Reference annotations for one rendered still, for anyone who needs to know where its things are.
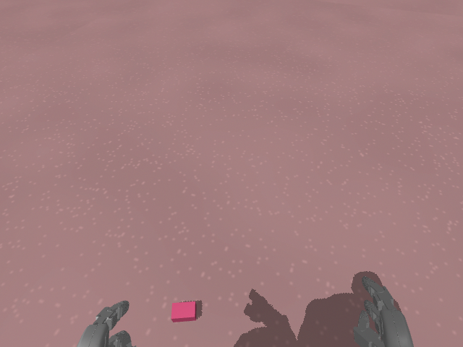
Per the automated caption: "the left robot hand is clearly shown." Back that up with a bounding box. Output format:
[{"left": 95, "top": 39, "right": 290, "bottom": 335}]
[{"left": 77, "top": 301, "right": 136, "bottom": 347}]

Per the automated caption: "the right robot hand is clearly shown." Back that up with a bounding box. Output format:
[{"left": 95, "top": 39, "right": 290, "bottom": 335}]
[{"left": 353, "top": 276, "right": 414, "bottom": 347}]

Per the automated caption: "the small box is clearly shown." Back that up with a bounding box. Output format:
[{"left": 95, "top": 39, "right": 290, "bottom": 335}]
[{"left": 171, "top": 301, "right": 197, "bottom": 322}]

